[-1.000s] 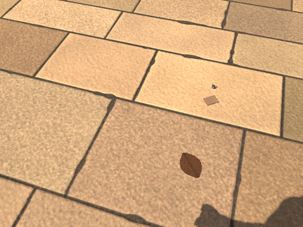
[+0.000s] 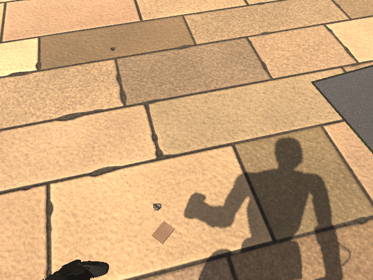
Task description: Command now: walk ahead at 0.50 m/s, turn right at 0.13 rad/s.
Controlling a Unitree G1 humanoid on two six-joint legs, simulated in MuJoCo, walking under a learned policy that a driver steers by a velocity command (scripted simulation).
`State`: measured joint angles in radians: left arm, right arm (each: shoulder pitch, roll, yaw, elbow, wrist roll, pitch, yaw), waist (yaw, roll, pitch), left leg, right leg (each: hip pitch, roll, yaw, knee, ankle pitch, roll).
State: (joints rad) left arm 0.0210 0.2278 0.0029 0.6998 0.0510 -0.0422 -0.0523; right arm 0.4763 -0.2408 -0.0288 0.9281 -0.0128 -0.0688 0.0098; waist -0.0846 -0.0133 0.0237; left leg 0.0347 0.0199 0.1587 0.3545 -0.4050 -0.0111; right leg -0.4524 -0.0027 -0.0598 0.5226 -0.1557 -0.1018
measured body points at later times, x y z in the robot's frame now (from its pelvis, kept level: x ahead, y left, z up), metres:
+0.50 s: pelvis +0.26 +0.01 +0.00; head +0.29 +0.01 +0.45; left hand +0.21 +0.26 -0.14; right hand +0.46 -0.22 -0.10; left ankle +0.40 +0.10 -0.72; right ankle +0.10 -0.09 -0.73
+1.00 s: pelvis +0.50 +0.04 +0.01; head +0.53 +0.05 +0.46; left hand +0.61 +0.32 -0.10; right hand +0.58 -0.23 -0.12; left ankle +0.40 +0.10 -0.73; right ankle +0.65 -0.03 -0.71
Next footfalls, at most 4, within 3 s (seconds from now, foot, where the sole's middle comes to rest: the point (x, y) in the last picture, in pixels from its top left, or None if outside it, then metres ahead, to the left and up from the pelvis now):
0.54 left None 0.44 0.10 -0.77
1.04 right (183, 220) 0.69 -0.01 -0.77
1.50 left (145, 274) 0.50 0.14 -0.77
2.00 right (212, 259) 0.53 -0.10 -0.77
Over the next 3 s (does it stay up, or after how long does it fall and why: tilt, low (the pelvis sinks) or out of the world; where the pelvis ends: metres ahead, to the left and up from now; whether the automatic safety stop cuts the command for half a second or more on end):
stays up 0.42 -0.05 0.02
